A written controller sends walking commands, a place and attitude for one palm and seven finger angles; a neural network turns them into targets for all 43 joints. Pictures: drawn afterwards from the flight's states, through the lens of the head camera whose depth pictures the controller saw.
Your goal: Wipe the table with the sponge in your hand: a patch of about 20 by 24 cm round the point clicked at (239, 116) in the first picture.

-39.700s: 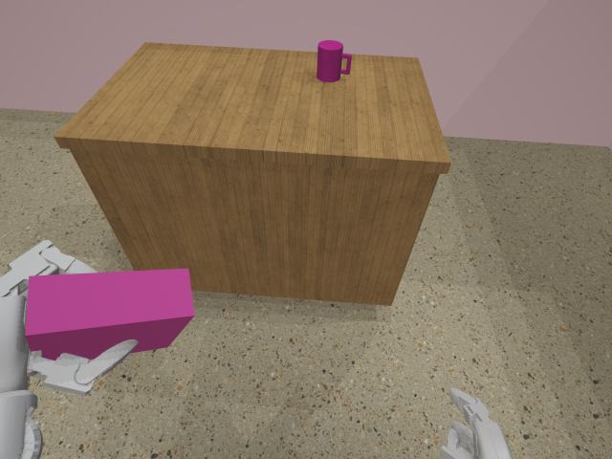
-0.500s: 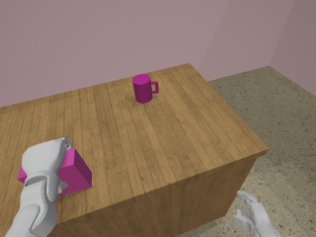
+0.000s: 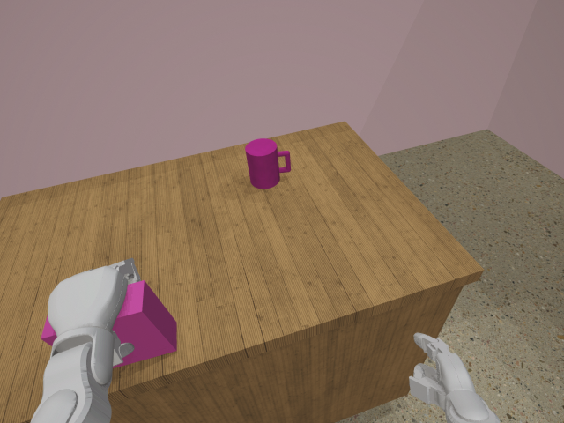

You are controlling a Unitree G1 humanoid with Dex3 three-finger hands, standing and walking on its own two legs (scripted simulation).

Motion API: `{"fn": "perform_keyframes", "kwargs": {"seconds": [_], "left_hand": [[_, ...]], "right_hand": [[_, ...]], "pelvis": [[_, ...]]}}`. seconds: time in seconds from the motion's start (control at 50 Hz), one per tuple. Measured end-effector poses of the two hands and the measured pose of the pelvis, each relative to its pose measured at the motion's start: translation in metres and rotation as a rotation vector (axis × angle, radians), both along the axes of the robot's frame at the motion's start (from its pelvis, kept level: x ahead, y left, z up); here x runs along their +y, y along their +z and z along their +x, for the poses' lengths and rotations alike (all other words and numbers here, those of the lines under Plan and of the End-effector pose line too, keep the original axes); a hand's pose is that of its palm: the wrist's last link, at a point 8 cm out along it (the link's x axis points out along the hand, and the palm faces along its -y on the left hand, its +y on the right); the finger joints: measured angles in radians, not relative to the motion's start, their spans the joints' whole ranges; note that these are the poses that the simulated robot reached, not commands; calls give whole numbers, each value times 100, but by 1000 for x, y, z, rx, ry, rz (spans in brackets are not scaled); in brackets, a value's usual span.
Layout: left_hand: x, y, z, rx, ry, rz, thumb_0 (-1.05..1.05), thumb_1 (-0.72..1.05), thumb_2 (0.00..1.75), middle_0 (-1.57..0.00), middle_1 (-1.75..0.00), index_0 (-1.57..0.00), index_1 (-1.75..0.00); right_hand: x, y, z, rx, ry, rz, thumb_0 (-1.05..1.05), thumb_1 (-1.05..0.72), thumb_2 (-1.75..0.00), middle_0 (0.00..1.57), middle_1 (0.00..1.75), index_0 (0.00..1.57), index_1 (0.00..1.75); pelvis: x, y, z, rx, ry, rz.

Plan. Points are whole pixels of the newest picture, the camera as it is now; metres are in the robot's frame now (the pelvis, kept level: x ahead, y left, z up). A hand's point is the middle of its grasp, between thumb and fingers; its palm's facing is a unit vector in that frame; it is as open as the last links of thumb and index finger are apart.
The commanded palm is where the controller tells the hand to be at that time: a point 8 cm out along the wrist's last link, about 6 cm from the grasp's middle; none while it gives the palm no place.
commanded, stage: lift the sponge slowly off the table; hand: left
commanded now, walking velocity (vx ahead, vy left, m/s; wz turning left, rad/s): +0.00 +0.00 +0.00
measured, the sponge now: (124, 335) +0.22 +0.28 +0.01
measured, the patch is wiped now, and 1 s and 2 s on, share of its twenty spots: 1.00 1.00 1.00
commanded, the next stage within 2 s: bring the sponge back beside the body in 1.90 s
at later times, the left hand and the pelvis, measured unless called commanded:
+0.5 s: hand (111, 320) +0.21 +0.27 +0.07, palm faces +0.03 -0.14 -0.99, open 9.4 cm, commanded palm +0.19 +0.27 +0.15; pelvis -0.01 +0.00 +0.00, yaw +0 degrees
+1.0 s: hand (112, 295) +0.23 +0.27 +0.11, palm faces +0.07 -0.13 -0.99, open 9.4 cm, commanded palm +0.19 +0.27 +0.18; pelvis -0.01 +0.00 +0.00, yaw +0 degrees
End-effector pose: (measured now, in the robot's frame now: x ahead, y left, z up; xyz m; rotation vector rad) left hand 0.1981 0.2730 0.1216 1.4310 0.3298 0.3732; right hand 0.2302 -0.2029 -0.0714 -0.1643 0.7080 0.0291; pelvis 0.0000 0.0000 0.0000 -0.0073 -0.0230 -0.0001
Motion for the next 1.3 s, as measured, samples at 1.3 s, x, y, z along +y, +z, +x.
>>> {"fn": "perform_keyframes", "kwargs": {"seconds": [1.3], "left_hand": [[-7,60,1,-61,-19,-41,-2,-49,109,-76,-140,-83,-138]], "right_hand": [[9,15,16,-47,73,-9,1,-90,-90,20,30,20,30]], "pelvis": [[-7,4,-7,-58,8,4]]}}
